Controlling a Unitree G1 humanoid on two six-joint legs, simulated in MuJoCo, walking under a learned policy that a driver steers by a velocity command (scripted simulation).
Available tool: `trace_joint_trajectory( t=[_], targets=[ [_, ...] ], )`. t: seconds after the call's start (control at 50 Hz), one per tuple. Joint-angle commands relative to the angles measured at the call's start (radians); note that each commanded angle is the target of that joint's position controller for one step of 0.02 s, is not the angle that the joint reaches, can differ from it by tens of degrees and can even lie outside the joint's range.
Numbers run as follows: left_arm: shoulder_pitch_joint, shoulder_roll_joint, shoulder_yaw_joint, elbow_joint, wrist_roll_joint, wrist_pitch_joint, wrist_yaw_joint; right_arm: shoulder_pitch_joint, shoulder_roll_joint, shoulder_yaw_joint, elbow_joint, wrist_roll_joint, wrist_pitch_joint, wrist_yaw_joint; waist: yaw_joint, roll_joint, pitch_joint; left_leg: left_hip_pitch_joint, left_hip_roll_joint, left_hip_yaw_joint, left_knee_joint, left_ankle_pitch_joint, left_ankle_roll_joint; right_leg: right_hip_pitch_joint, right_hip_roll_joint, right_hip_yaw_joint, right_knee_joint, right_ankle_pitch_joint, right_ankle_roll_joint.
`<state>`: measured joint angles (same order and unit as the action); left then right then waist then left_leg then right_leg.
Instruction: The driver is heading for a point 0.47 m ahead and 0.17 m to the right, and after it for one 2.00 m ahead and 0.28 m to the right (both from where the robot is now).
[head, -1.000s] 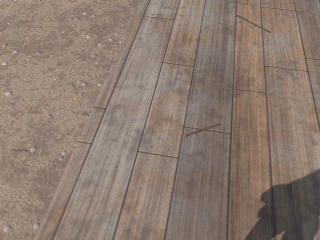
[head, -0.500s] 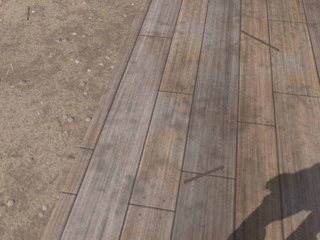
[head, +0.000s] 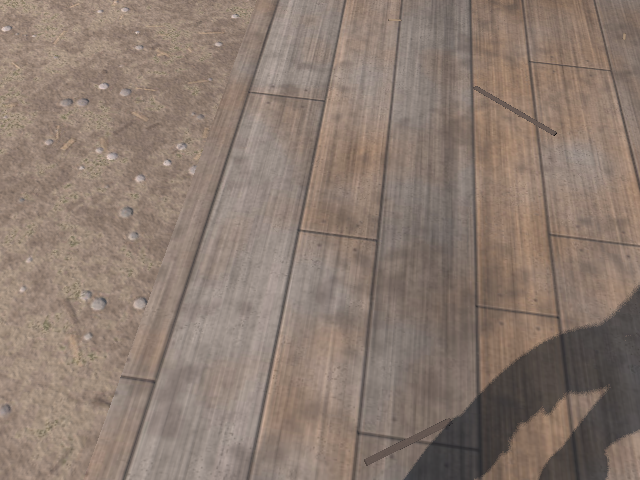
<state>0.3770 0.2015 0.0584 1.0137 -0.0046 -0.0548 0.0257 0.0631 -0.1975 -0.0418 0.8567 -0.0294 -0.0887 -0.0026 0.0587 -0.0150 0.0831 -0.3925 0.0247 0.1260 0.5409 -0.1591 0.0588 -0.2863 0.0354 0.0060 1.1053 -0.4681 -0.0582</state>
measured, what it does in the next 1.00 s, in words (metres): walks ahead, turning right: right foot, then left foot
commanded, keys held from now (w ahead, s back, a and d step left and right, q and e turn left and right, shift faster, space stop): e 0.30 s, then w+e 0.40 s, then w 0.18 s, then w+q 0.12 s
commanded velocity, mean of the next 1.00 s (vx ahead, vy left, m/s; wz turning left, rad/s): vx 0.30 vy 0.00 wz -0.46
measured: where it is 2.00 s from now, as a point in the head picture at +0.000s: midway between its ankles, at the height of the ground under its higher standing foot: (442, 342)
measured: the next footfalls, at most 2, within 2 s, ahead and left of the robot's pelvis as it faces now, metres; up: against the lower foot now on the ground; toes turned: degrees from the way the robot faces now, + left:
right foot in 0.40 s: +0.12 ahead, -0.12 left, +0.00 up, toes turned -20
left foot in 0.92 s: +0.45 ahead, -0.04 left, +0.00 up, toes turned -26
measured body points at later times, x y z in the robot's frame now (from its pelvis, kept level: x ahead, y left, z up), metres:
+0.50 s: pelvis +0.10 -0.03 +0.00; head +0.11 -0.06 +0.45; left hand +0.28 +0.19 -0.11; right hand +0.10 -0.31 -0.14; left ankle +0.09 +0.09 -0.68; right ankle +0.08 -0.10 -0.73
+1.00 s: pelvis +0.32 -0.07 +0.00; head +0.35 -0.07 +0.45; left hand +0.47 +0.16 -0.14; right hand +0.33 -0.37 -0.10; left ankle +0.41 -0.02 -0.73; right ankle +0.13 -0.11 -0.66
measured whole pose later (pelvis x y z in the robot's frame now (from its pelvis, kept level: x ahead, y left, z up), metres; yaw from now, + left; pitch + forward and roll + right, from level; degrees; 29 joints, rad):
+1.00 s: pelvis +0.32 -0.07 +0.00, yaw -27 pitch +1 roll +0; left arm 0.36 0.28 0.06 0.87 0.02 -0.06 -0.01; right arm 0.17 -0.26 -0.05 0.77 -0.03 -0.06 0.02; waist 0.03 -0.03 0.03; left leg -0.38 -0.03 0.05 0.55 -0.19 0.06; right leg -0.21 0.07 0.08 0.99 -0.41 -0.08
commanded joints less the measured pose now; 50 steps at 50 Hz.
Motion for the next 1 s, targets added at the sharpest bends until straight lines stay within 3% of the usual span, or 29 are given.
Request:
trace_joint_trajectory(
  t=[0.02,0.04,0.08,0.14,0.22,0.3,0.36,0.38,0.4,0.42,0.44,0.46,0.5,0.52,0.54,0.6,0.72,0.8,0.86,0.88,0.9,0.92,0.94,0.96,0.98,1.0],
  targets=[
    [0.046,0.055,0.028,-0.055,0.029,0.027,-0.011,0.144,-0.071,-0.016,0.000,0.015,0.007,-0.022,-0.038,0.114,-0.121,0.250,0.298,-0.198,-0.221,0.601,0.122,-0.222,-0.085,0.024,0.099,0.052,0.018],
    [0.059,0.046,0.032,-0.055,0.037,0.044,-0.018,0.159,-0.071,-0.013,0.005,0.013,0.005,-0.026,-0.027,0.120,-0.107,0.196,0.284,-0.154,-0.233,0.626,0.109,-0.185,-0.078,0.012,0.097,0.080,0.023],
    [0.063,0.034,0.034,-0.069,0.033,0.066,-0.024,0.175,-0.101,-0.020,0.005,0.011,-0.004,-0.026,-0.004,0.112,-0.129,0.169,0.288,-0.106,-0.247,0.655,0.134,-0.176,-0.064,-0.004,0.097,0.119,0.033],
    [-0.024,0.042,0.033,-0.119,0.038,0.088,-0.033,0.161,-0.115,-0.022,-0.004,0.009,-0.003,-0.029,0.003,0.124,-0.114,0.164,0.283,-0.040,-0.262,0.572,0.141,-0.234,-0.085,-0.016,-0.009,0.206,0.038],
    [-0.140,0.036,0.015,-0.179,0.037,0.097,-0.055,0.171,-0.139,-0.027,-0.006,0.011,0.014,-0.032,-0.025,0.144,-0.113,0.158,0.269,0.046,-0.246,0.468,0.126,-0.158,-0.085,-0.068,-0.242,0.311,0.034],
    [-0.213,0.072,0.019,-0.232,0.038,0.104,-0.061,0.210,-0.187,-0.046,-0.007,0.005,0.043,-0.022,-0.064,0.142,-0.116,0.216,0.323,0.036,-0.194,0.354,0.123,-0.124,-0.069,-0.101,-0.349,0.195,0.018],
    [-0.249,0.096,0.026,-0.274,0.035,0.104,-0.068,0.228,-0.217,-0.062,-0.020,-0.004,0.059,-0.012,-0.095,0.145,-0.108,0.222,0.370,-0.018,-0.217,-0.112,0.098,-0.083,-0.069,-0.108,-0.434,0.058,-0.012],
    [-0.233,0.097,0.029,-0.277,0.039,0.096,-0.072,0.214,-0.220,-0.064,-0.026,-0.002,0.065,-0.011,-0.079,0.123,-0.096,0.189,0.363,-0.013,-0.196,-0.255,0.078,-0.023,-0.055,-0.122,-0.508,0.065,-0.026],
    [-0.167,0.106,0.035,-0.256,0.044,0.083,-0.072,0.209,-0.209,-0.063,-0.030,-0.003,0.073,-0.010,-0.051,0.071,-0.098,0.125,0.333,0.013,-0.111,-0.335,0.051,0.088,-0.031,-0.115,-0.587,0.064,-0.045],
    [-0.038,0.166,0.056,-0.212,0.052,0.062,-0.062,0.209,-0.152,-0.049,-0.043,-0.008,0.081,-0.003,-0.003,-0.131,-0.123,0.008,0.240,0.106,0.167,-0.384,0.006,0.226,-0.126,0.078,-0.743,-0.058,-0.093],
    [0.036,0.288,0.087,-0.211,0.021,0.054,-0.051,0.112,-0.091,-0.030,-0.140,0.003,0.075,0.011,0.040,-0.406,-0.074,-0.376,0.014,0.134,0.473,-0.559,-0.067,0.345,-0.381,0.636,-0.945,-0.286,-0.247],
    [0.035,0.250,0.075,-0.211,0.018,0.057,-0.042,0.058,-0.165,-0.046,-0.136,-0.032,0.076,0.015,0.051,-0.175,-0.013,-0.448,0.035,-0.065,0.570,-0.479,-0.066,0.300,-0.410,0.638,-0.962,-0.191,-0.280],
    [-0.044,0.189,0.052,-0.221,0.018,0.057,-0.032,0.080,-0.162,-0.048,-0.124,0.008,0.053,0.034,-0.022,-0.083,0.002,-0.380,0.080,-0.119,0.524,-0.249,-0.063,0.223,-0.313,0.440,-0.954,-0.043,-0.228],
    [-0.084,0.181,0.049,-0.237,0.010,0.050,-0.027,0.089,-0.166,-0.051,-0.114,-0.002,0.045,0.035,-0.041,-0.067,-0.011,-0.349,0.081,-0.124,0.490,-0.182,-0.066,0.232,-0.267,0.381,-0.960,0.054,-0.205],
    [-0.109,0.160,0.041,-0.244,0.008,0.038,-0.027,0.118,-0.163,-0.050,-0.090,-0.017,0.048,0.035,-0.054,-0.054,-0.036,-0.314,0.077,-0.121,0.484,-0.124,-0.069,0.245,-0.225,0.320,-0.953,0.182,-0.186],
    [-0.050,0.181,0.045,-0.228,0.004,0.006,-0.036,0.108,-0.143,-0.047,-0.098,-0.014,0.065,0.030,-0.057,-0.022,-0.073,-0.296,0.057,-0.119,0.444,-0.078,-0.094,0.273,-0.210,0.272,-0.919,0.438,-0.202],
    [0.038,0.210,0.050,-0.208,0.013,-0.001,-0.033,-0.042,-0.127,-0.032,-0.158,-0.006,0.069,0.034,0.000,-0.059,-0.028,-0.325,0.044,-0.124,0.221,0.024,-0.124,0.278,-0.198,0.290,-0.935,0.339,-0.199],
    [0.070,0.208,0.044,-0.190,0.020,-0.012,-0.030,-0.096,-0.124,-0.023,-0.189,0.000,0.054,0.042,0.022,-0.079,-0.016,-0.229,0.030,-0.107,0.092,0.050,-0.094,0.270,-0.208,0.271,-0.894,0.461,-0.172],
    [0.034,0.233,0.047,-0.191,0.022,-0.019,-0.026,-0.029,-0.149,-0.031,-0.187,0.005,0.041,0.037,-0.020,-0.092,-0.021,-0.061,0.007,-0.094,0.026,0.007,-0.044,0.235,-0.229,0.280,-0.852,0.550,-0.131],
    [0.014,0.242,0.048,-0.191,0.023,-0.020,-0.026,0.038,-0.160,-0.038,-0.170,0.006,0.036,0.030,-0.056,-0.087,-0.037,0.039,-0.018,-0.078,-0.006,-0.017,-0.029,0.220,-0.219,0.267,-0.792,0.650,-0.115],
    [0.000,0.239,0.045,-0.188,0.025,-0.021,-0.028,0.166,-0.174,-0.048,-0.126,0.002,0.029,0.019,-0.117,-0.048,-0.093,0.183,-0.047,-0.057,-0.066,-0.017,-0.007,0.213,-0.170,0.208,-0.637,0.765,-0.094],
    [0.005,0.200,0.032,-0.195,0.026,-0.024,-0.030,0.319,-0.228,-0.063,-0.091,-0.013,0.018,0.005,-0.177,0.032,-0.197,0.382,0.054,-0.168,-0.096,-0.091,0.034,0.124,-0.100,0.134,-0.382,0.699,-0.067],
    [0.087,0.120,0.014,-0.228,-0.005,-0.027,-0.033,0.438,-0.359,-0.090,-0.076,-0.031,0.015,0.002,-0.165,0.289,-0.315,0.620,0.311,-0.649,-0.219,-0.299,0.146,-0.166,0.060,0.034,-0.023,0.280,-0.013],
    [0.099,0.152,0.017,-0.217,0.023,-0.028,-0.036,0.389,-0.322,-0.082,-0.061,-0.003,0.026,0.016,-0.120,0.283,-0.284,0.579,0.348,-0.921,-0.352,-0.383,0.182,-0.303,0.081,0.110,0.092,-0.029,-0.026],
    [0.054,0.172,0.020,-0.215,0.036,-0.023,-0.039,0.271,-0.245,-0.063,-0.087,0.009,0.033,0.024,-0.070,0.153,-0.136,0.458,0.330,-0.791,-0.336,-0.440,0.183,-0.357,-0.006,0.100,0.146,0.049,-0.037],
    [-0.023,0.175,0.016,-0.224,0.043,-0.025,-0.047,0.217,-0.186,-0.048,-0.098,0.014,0.030,0.031,-0.072,0.057,-0.079,0.357,0.277,-0.664,-0.338,-0.346,0.170,-0.343,-0.050,0.083,0.102,0.128,-0.035]
  ],
)
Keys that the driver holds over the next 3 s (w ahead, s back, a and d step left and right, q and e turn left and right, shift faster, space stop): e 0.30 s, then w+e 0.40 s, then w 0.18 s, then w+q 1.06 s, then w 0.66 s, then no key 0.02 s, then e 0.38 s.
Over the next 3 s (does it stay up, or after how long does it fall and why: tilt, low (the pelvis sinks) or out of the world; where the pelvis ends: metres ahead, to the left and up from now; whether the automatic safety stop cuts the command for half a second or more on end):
stays up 1.29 -0.15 0.00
